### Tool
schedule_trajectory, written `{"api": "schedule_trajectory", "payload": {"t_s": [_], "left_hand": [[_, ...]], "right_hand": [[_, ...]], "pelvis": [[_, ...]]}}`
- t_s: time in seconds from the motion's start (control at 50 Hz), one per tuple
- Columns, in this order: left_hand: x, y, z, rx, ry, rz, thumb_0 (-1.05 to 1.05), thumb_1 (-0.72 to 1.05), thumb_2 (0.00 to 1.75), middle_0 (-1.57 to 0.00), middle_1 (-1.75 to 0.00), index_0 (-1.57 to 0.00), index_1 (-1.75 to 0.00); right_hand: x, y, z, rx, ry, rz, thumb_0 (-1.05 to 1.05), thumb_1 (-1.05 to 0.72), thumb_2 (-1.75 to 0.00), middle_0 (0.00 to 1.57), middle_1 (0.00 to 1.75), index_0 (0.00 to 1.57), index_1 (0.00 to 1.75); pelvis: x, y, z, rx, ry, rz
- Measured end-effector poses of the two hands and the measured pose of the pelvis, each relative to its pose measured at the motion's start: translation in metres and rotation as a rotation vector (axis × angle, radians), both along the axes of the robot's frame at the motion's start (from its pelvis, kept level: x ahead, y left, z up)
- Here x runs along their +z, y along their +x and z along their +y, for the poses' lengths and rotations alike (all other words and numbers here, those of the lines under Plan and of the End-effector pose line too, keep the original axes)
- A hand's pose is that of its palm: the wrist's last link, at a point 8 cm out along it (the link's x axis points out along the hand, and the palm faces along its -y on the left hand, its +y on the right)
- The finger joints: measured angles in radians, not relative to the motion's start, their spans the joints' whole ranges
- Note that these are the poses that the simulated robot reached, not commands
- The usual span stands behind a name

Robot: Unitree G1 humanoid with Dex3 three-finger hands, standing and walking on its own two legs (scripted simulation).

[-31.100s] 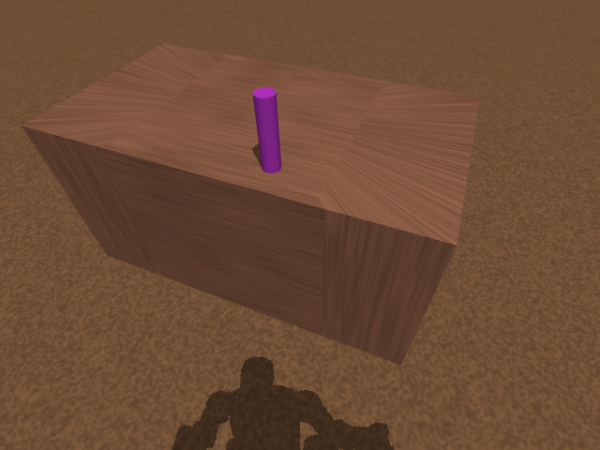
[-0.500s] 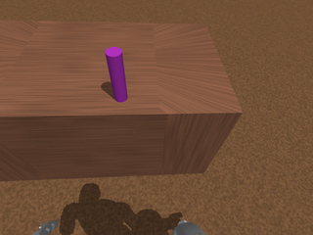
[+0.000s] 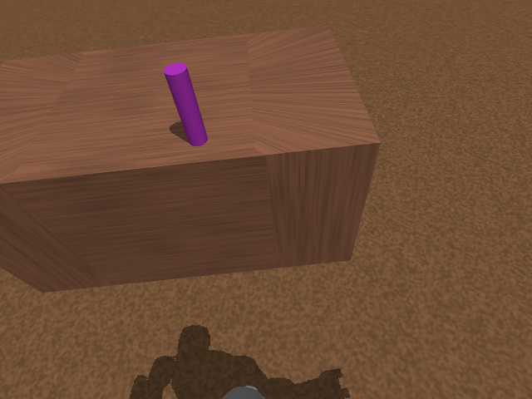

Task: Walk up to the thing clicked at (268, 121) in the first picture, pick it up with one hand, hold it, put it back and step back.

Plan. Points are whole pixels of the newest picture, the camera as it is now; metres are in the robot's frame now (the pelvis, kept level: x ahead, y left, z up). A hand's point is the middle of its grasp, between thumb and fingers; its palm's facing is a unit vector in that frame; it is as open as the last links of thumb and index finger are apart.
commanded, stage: step back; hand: left
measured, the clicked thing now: (187, 108) +0.78 +0.25 -0.01
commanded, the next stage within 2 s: none
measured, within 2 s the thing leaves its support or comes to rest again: neither
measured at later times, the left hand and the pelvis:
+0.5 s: hand out of the picture -0.10 +0.25 -0.16, palm faces +0.03 -0.91 -0.42, open 7.4 cm; pelvis -0.18 -0.03 -0.02, yaw +1 degrees
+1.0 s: hand out of the picture -0.27 +0.27 -0.15, palm faces +0.12 -0.91 -0.40, open 7.4 cm; pelvis -0.30 -0.02 +0.00, yaw +6 degrees
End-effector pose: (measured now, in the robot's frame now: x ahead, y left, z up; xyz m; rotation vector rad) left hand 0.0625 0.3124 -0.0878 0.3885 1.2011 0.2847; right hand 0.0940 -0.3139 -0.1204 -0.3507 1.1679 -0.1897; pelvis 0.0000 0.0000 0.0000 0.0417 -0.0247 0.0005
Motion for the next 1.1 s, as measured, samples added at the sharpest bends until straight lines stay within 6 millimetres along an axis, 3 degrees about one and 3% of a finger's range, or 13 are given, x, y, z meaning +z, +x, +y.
{"api": "schedule_trajectory", "payload": {"t_s": [0.12, 0.2, 0.28, 0.38, 0.52, 0.64, 0.74, 0.84, 0.96, 1.1], "left_hand": [[-0.006, -0.006, 0.008, -0.01, 0.02, -0.12, 0.0, 0.9, 0.9, -0.2, -0.3, -0.21, -0.3], [-0.023, -0.026, 0.012, 0.0, -0.013, -0.157, 0.0, 0.91, 0.9, -0.2, -0.3, -0.2, -0.3], [-0.024, -0.058, 0.003, 0.018, -0.057, -0.117, 0.0, 0.91, 0.9, -0.2, -0.3, -0.2, -0.3], [-0.022, -0.107, -0.007, 0.034, -0.071, -0.084, 0.0, 0.91, 0.9, -0.2, -0.3, -0.2, -0.3], [-0.028, -0.189, -0.028, 0.019, -0.019, -0.002, 0.0, 0.91, 0.9, -0.2, -0.3, -0.2, -0.3], [-0.011, -0.251, -0.033, 0.047, 0.003, 0.039, 0.0, 0.9, 0.89, -0.2, -0.3, -0.21, -0.3], [-0.004, -0.275, -0.018, 0.058, 0.041, -0.021, 0.01, 0.9, 0.89, -0.21, -0.3, -0.21, -0.3], [-0.014, -0.302, 0.005, 0.092, 0.041, -0.082, 0.0, 0.9, 0.9, -0.2, -0.3, -0.21, -0.3], [-0.018, -0.337, 0.004, 0.117, -0.027, -0.019, 0.0, 0.91, 0.9, -0.2, -0.3, -0.2, -0.3], [-0.023, -0.355, -0.016, 0.108, -0.047, 0.033, 0.0, 0.91, 0.9, -0.2, -0.3, -0.2, -0.3]], "right_hand": [[-0.011, -0.058, 0.004, 0.044, -0.026, 0.102, 0.01, -0.9, -0.9, 0.2, 0.3, 0.2, 0.3], [-0.009, -0.087, 0.014, 0.061, -0.033, 0.108, 0.01, -0.9, -0.9, 0.2, 0.3, 0.2, 0.3], [0.006, -0.109, 0.015, 0.072, -0.033, 0.075, 0.01, -0.9, -0.9, 0.21, 0.3, 0.21, 0.3], [0.021, -0.116, 0.002, 0.087, -0.052, 0.004, 0.01, -0.9, -0.9, 0.21, 0.3, 0.21, 0.3], [0.004, -0.13, -0.025, 0.082, -0.033, -0.094, 0.0, -0.9, -0.9, 0.21, 0.3, 0.21, 0.3], [0.005, -0.181, -0.025, 0.06, 0.014, -0.046, 0.0, -0.9, -0.9, 0.2, 0.3, 0.2, 0.3], [-0.007, -0.233, -0.025, 0.084, -0.004, 0.037, 0.0, -0.9, -0.9, 0.2, 0.3, 0.2, 0.3], [-0.013, -0.275, -0.01, 0.109, -0.016, 0.098, 0.01, -0.9, -0.9, 0.2, 0.3, 0.2, 0.3], [0.006, -0.307, 0.005, 0.087, 0.012, 0.066, 0.01, -0.9, -0.9, 0.21, 0.3, 0.21, 0.3], [0.005, -0.297, -0.009, 0.075, 0.022, 0.006, 0.01, -0.9, -0.9, 0.21, 0.3, 0.21, 0.3]], "pelvis": [[-0.01, -0.043, 0.0, 0.068, -0.028, -0.001], [-0.017, -0.077, 0.002, 0.075, 0.015, -0.037], [-0.008, -0.101, 0.0, 0.084, -0.042, -0.04], [-0.002, -0.132, -0.011, 0.055, -0.06, -0.01], [-0.015, -0.191, -0.031, 0.026, -0.101, -0.039], [-0.003, -0.224, -0.036, 0.024, -0.018, -0.011], [-0.007, -0.255, -0.031, 0.077, -0.03, -0.002], [-0.016, -0.285, -0.021, 0.12, -0.008, -0.032], [-0.002, -0.294, -0.017, 0.112, -0.038, -0.035], [-0.004, -0.298, -0.029, 0.077, -0.042, -0.027]]}}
